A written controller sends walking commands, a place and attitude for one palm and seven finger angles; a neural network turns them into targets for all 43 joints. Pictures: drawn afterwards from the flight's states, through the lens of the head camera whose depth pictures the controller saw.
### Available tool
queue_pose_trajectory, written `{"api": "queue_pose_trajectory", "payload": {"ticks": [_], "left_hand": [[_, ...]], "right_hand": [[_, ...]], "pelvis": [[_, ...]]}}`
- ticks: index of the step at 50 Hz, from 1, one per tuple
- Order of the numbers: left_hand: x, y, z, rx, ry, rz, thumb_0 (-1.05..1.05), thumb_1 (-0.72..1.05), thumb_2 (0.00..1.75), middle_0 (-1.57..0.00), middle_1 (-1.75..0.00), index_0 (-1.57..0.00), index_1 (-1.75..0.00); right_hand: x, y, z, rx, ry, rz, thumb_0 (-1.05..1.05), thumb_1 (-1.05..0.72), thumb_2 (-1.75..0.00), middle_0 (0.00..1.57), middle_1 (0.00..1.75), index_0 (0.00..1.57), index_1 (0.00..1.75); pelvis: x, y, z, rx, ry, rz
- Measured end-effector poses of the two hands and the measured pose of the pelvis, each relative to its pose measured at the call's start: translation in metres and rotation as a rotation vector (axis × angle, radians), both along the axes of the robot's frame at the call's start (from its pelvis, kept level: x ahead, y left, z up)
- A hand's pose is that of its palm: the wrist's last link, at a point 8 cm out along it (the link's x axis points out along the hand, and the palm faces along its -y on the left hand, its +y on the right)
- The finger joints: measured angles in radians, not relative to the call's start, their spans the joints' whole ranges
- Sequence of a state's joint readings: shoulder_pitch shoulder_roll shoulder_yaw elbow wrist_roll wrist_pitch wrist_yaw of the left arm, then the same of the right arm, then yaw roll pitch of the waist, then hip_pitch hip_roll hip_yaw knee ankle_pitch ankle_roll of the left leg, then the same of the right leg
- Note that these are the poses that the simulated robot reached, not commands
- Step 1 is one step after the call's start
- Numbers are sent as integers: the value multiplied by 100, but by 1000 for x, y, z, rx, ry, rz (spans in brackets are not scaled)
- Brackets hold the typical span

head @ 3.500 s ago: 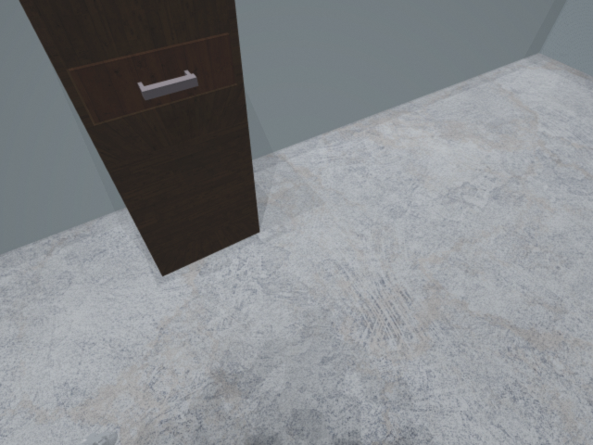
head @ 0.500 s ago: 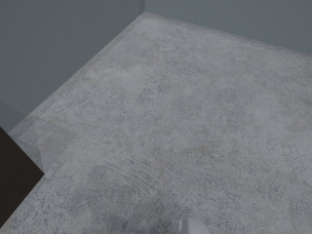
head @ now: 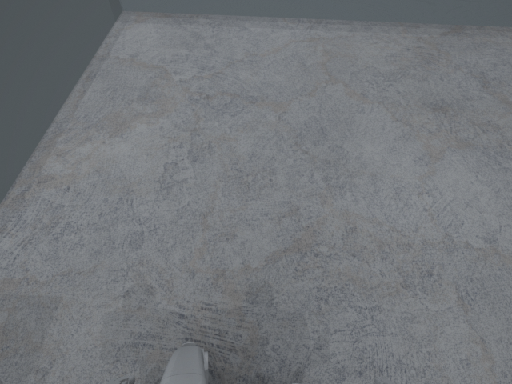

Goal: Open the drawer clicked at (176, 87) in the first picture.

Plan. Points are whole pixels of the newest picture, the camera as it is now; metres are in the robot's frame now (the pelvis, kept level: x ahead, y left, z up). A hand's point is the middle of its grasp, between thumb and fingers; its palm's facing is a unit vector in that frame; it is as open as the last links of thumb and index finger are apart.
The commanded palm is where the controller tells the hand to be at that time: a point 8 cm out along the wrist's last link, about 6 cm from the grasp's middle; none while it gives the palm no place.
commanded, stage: walk to a spot facing it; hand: left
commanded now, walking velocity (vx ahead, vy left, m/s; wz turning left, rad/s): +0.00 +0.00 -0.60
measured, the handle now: out of the picture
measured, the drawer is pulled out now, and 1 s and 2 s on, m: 0.00 0.00 0.00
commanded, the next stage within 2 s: none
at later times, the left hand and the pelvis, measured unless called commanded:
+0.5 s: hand (124, 343) +0.20 +0.25 -0.16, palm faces -0.26 -0.95 -0.19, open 7.4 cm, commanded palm none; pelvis +0.08 +0.07 +0.01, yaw -19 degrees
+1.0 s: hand (181, 295) +0.29 +0.16 -0.15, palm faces -0.56 -0.79 -0.24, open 7.4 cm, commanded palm none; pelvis +0.09 +0.06 +0.00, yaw -37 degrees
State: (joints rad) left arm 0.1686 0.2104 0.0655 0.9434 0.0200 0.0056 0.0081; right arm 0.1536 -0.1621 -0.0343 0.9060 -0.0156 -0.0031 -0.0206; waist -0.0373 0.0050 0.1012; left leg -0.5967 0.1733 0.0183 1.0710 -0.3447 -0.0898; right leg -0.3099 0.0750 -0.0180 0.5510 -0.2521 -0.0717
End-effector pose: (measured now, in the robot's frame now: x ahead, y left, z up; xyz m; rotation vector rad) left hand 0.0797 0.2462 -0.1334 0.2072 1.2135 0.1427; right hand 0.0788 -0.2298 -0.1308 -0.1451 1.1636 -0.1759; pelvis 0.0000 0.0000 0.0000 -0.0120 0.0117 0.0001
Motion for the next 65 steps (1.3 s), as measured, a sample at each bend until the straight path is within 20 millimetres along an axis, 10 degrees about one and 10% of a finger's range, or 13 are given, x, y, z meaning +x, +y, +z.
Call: {"api": "queue_pose_trajectory", "payload": {"ticks": [6,11,22,35,53,65], "left_hand": [[21,46,-2,18,12,11,0,91,90,-20,-30,-20,-30],[47,76,-13,7,19,-2,0,91,90,-20,-30,-20,-30],[108,69,0,-36,80,-186,1,91,90,-20,-30,-20,-30],[208,-32,11,9,-95,-487,1,90,90,-20,-30,-20,-30],[239,-35,-3,-28,-27,-635,1,90,90,-20,-30,-20,-30],[255,-32,2,-19,73,-758,1,90,90,-20,-30,-20,-30]], "right_hand": [[84,29,16,-21,-159,40,0,-91,-90,20,30,20,30],[101,49,25,-64,-181,33,0,-91,-90,20,30,20,30],[18,56,29,-66,-6,-212,1,-91,-90,21,30,20,30],[-121,38,-20,24,237,-526,1,-91,-90,20,30,20,30],[-57,37,15,-86,-30,-632,1,-91,-90,20,30,20,30],[-100,88,31,-75,34,-783,1,-91,-90,21,30,20,30]], "pelvis": [[30,34,-3,-3,4,-62],[52,60,-8,-9,-2,-135],[77,77,12,-27,8,-283],[76,42,-9,9,0,-454],[96,66,-3,-1,8,-674],[105,79,12,-24,10,-838]]}}
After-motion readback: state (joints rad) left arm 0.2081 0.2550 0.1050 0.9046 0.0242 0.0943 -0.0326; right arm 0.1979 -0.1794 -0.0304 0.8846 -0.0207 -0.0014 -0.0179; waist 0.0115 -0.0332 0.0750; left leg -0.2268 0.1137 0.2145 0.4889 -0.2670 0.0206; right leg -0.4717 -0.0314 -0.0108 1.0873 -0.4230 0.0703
